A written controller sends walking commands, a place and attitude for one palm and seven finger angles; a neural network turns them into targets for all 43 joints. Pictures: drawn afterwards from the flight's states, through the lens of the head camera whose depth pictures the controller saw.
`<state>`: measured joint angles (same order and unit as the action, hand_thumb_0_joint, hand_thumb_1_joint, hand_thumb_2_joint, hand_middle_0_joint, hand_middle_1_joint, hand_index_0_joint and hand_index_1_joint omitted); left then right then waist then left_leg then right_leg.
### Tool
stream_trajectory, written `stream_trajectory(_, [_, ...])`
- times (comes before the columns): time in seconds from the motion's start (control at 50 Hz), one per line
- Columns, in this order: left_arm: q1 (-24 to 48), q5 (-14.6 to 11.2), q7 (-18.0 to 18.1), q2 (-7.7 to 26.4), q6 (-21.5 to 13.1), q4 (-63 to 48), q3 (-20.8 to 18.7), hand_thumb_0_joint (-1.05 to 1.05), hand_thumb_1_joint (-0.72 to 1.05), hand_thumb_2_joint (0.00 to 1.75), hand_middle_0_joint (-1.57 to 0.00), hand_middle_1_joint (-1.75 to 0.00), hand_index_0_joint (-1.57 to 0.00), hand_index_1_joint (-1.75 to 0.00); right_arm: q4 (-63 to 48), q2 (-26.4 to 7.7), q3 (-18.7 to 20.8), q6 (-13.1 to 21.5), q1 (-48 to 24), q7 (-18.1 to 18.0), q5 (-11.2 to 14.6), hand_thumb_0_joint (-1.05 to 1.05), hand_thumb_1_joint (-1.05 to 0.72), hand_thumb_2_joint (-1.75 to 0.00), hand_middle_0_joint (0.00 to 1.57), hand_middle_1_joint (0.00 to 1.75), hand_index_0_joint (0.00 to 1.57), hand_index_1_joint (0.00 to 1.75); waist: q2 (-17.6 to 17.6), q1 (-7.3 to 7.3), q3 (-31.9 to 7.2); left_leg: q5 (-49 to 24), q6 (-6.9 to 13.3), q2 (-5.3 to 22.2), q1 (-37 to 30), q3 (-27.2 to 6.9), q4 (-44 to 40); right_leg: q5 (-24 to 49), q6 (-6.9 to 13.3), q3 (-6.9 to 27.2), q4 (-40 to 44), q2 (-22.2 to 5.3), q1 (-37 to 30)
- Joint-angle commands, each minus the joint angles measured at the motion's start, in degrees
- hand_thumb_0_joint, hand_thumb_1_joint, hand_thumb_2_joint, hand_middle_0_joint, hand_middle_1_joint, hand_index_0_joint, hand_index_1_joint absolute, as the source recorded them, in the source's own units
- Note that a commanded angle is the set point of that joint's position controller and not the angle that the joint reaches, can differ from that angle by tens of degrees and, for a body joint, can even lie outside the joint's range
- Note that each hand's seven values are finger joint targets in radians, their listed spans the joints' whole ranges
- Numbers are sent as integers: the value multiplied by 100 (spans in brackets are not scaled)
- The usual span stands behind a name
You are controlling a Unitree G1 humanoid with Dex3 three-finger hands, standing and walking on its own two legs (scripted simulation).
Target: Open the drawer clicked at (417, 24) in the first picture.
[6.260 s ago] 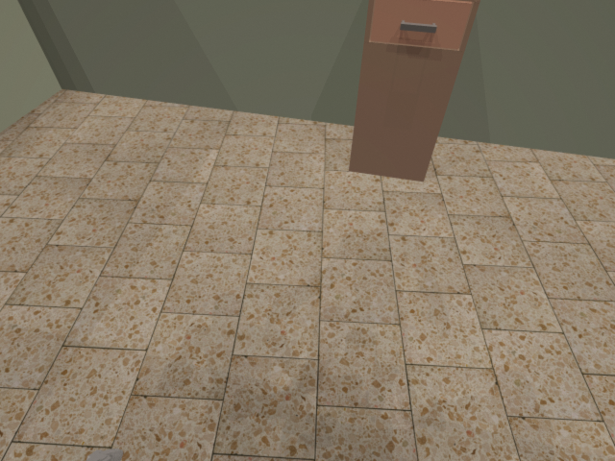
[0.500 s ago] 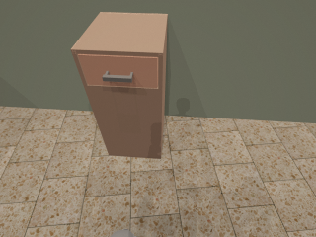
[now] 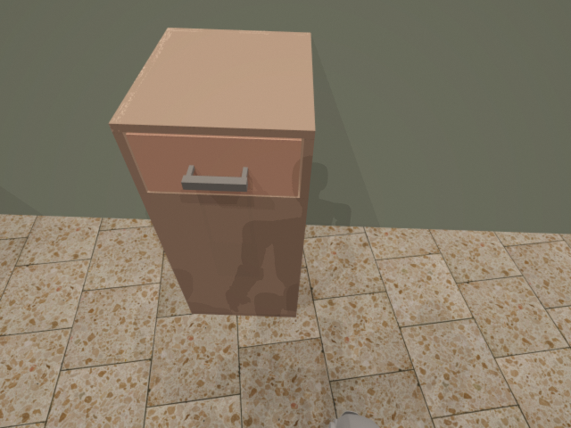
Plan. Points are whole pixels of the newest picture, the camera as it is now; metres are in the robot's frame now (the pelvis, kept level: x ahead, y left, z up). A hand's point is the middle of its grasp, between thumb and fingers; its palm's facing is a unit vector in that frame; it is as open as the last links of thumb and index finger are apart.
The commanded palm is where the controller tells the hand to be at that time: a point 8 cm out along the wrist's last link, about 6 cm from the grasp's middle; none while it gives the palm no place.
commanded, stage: come to a stop and stand still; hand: left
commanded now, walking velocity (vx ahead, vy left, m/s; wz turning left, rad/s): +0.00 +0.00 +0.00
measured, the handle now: (216, 177) +0.58 +0.17 -0.03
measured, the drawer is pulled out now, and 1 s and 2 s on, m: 0.00 0.00 0.00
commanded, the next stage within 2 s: look again from close up in 1.24 s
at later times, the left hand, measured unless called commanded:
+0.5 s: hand out of the picture +0.13 +0.21 -0.19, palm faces +0.07 -0.97 -0.23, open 7.3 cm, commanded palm none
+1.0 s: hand out of the picture +0.02 +0.17 -0.17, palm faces +0.02 -0.98 -0.20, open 7.4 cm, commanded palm none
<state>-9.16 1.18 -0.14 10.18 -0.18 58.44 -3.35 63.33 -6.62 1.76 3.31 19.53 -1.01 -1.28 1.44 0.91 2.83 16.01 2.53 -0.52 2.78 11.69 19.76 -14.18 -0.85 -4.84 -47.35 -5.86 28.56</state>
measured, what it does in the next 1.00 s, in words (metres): steps on the spot: right foot, then left foot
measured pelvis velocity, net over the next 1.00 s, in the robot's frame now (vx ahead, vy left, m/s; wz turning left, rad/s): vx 0.02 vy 0.01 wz -0.02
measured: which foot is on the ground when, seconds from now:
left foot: down 0.00-0.12, up 0.14-0.46, down 0.48-1.00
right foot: up 0.00-0.10, down 0.12-0.48, up 0.50-0.76, down 0.78-1.00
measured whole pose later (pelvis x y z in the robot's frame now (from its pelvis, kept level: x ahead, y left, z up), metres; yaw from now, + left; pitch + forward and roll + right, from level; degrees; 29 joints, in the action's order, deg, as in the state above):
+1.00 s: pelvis +0.02 +0.01 +0.00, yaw -1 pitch -2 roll +1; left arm -16.0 0.1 1.9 7.3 0.5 64.8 0.4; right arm 64.7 -10.2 0.8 -0.8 13.4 -1.2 -0.2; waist -1.2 0.2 1.9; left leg 10.5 -0.4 1.3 9.9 4.4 22.7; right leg -16.6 0.9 -1.7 -25.3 -0.5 6.6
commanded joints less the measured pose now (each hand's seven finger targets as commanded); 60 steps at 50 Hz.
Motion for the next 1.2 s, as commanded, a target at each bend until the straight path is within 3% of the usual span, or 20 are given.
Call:
stream_trajectory(0.0, [45, 21, 1, 62, -90, -288, 52, 0, 90, 90, -20, -30, -20, -30, -60, -846, 172, 8, 465, -56, -41, 0, -90, -90, 20, 30, 20, 30, -722, 66, 313, -2971, 612, 1692, 62, -891, -268, -72, 93, -165, 846, 128, -232])
stream_trajectory(0.02, [-18, 16, 22, 74, -98, -259, 64, 0, 90, 90, -20, -30, -20, -30, -34, -781, 153, -22, 469, -69, -38, 0, -90, -90, 20, 30, 20, 30, -587, 35, 349, -3252, 543, 1621, 238, -870, -41, 87, 122, -209, 1047, 224, -566])
stream_trajectory(0.06, [-829, 4, 94, 232, -162, -1, 54, 0, 90, 90, -20, -30, -20, -30, -20, -715, 90, -32, 256, -106, 28, 0, -90, -90, 20, 30, 20, 30, -249, -414, -71, -3541, 147, 1260, 462, -631, 907, 1608, 107, -89, 2131, 189, -1862])
stream_trajectory(0.08, [-1263, 20, 174, 607, -220, 150, -3, 0, 90, 90, -20, -30, -20, -30, -23, -592, 77, -32, 401, -96, 85, 0, -90, -90, 20, 30, 20, 30, 337, -447, -611, -2466, -143, 864, 1110, -470, 1602, 4077, 348, 738, 1874, -494, -2930])
stream_trajectory(0.1, [-1385, -17, 209, 929, -231, 211, -39, 0, 90, 90, -20, -30, -20, -30, -26, -511, 102, -95, 665, -92, 159, 0, -90, -90, 20, 30, 20, 30, 549, -293, -941, 114, -353, 330, 1512, -405, 2317, 6290, 975, 1376, 1815, -1445, -3409])
stream_trajectory(0.12, [-1345, -49, 241, 1079, -199, 157, -67, 0, 90, 90, -20, -30, -20, -30, -72, -475, 138, -224, 631, -124, 202, 0, -90, -90, 20, 30, 20, 30, 849, -314, -1162, 1924, -410, 156, 1511, -584, 3226, 7198, 1469, 1512, 1973, -1849, -3250])
stream_trajectory(0.16, [-857, -12, 319, 971, -101, -24, -89, 0, 90, 90, -20, -30, -20, -30, -208, -494, 165, -384, 113, -143, 186, 0, -90, -90, 20, 30, 20, 30, 878, -355, -833, 2148, -365, 271, 1802, -1195, 4113, 6151, 1679, 1615, 2213, -1869, -2548])
stream_trajectory(0.2, [-386, 20, 351, 901, -7, -201, -110, 0, 90, 90, -20, -30, -20, -30, -238, -429, 187, -510, -25, -119, 149, 0, -90, -90, 20, 30, 20, 30, 391, -193, -612, 1810, -394, 248, 1895, -1282, 4325, 5159, 1448, 1215, 2367, -1628, -2026])
stream_trajectory(0.4, [125, 56, 258, 998, 159, -557, -212, 0, 90, 90, -20, -30, -20, -30, -577, -569, 184, -508, 147, -5, 76, 0, -90, -90, 20, 30, 20, 30, 950, 78, -894, 202, -454, 154, 935, -827, 1421, 1788, 827, 762, 2342, -919, -1481])
stream_trajectory(0.42, [91, 25, 243, 906, 184, -546, -188, 0, 90, 90, -20, -30, -20, -30, -550, -624, 175, -455, 254, 9, 65, 0, -90, -90, 20, 30, 20, 30, 632, 141, -892, -374, -424, 232, 446, -857, 680, 1136, 609, 687, 2052, -772, -1153])
stream_trajectory(0.44, [-39, -36, 211, 663, 225, -592, -130, 0, 90, 90, -20, -30, -20, -30, -626, -937, 204, -402, 157, 13, 19, 0, -90, -90, 20, 30, 20, 30, -490, 92, -672, -395, -230, 807, 400, -1582, 26, 95, 330, 394, 1465, -297, -622])
stream_trajectory(0.46, [-89, -65, 180, 396, 259, -678, -71, 0, 90, 90, -20, -30, -20, -30, -868, -1359, 252, -392, -188, 15, -47, 0, -90, -90, 20, 30, 20, 30, -1803, 6, -228, -694, 230, 1909, 1228, -2824, -692, -1189, 11, -37, 736, 288, -341])
stream_trajectory(0.48, [74, -26, 188, 529, 324, -668, -73, 0, 90, 90, -20, -30, -20, -30, -1020, -1458, 251, -406, -638, -28, -60, 0, -90, -90, 20, 30, 20, 30, -1779, 32, 6, -267, 592, 2147, 2065, -3140, -1055, -1589, -10, 407, -127, 383, -617])
stream_trajectory(0.54, [-372, 4, 139, 575, 306, -324, -91, 0, 90, 90, -20, -30, -20, -30, -1058, -1199, 121, -366, -1186, -111, -46, 0, -90, -90, 20, 30, 20, 30, -1156, -323, 116, -731, 552, 1510, 1737, -2160, -697, -1079, 35, 703, -1002, 416, -525])
stream_trajectory(0.7, [-619, -68, 184, 403, 100, 6, 173, 0, 90, 90, -20, -30, -20, -30, -539, -1174, 135, -302, -455, -101, 67, 0, -90, -90, 20, 30, 20, 30, -811, -45, -614, -3045, 546, 1317, -155, -1832, 1, -572, -114, 280, 1870, 323, -1306])
stream_trajectory(0.76, [-887, -63, 249, 680, -49, 291, 196, 0, 90, 90, -20, -30, -20, -30, -446, -873, 68, -246, -474, -64, 168, 0, -90, -90, 20, 30, 20, 30, -123, 10, -592, -2085, -84, 757, 391, -1389, 372, 1663, 133, 903, 2781, -266, -2131])
stream_trajectory(0.78, [-853, -65, 252, 698, -57, 297, 213, 0, 90, 90, -20, -30, -20, -30, -411, -820, 46, -247, -465, -43, 163, 0, -90, -90, 20, 30, 20, 30, -208, 31, -580, -1879, -150, 651, 362, -1339, 275, 1894, 214, 883, 2651, -394, -2067])
stream_trajectory(0.82, [-787, -61, 251, 610, -82, 383, 221, 0, 90, 90, -20, -30, -20, -30, -306, -802, 42, -308, -499, -44, 111, 0, -90, -90, 20, 30, 20, 30, 762, 34, -434, -1424, -209, 604, 275, -1206, 297, 1809, 252, 884, 2669, -262, -1789])
stream_trajectory(0.96, [-856, -81, 249, 441, -7, 460, 256, 0, 90, 90, -20, -30, -20, -30, 23, -727, -73, -366, -358, -36, 78, 0, -90, -90, 20, 30, 20, 30, 71, -14, 473, -385, -210, 577, 549, -1245, -99, -473, 231, 972, 3183, -75, -1125])
stream_trajectory(1.18, [-1003, -117, 245, 290, -31, 522, 235, 0, 90, 90, -20, -30, -20, -30, 230, -538, -117, -329, 161, -87, 58, 0, -90, -90, 20, 30, 20, 30, -58, -43, 303, -545, -233, 593, 719, -1221, -13, -369, 292, 978, 3151, -18, -1352])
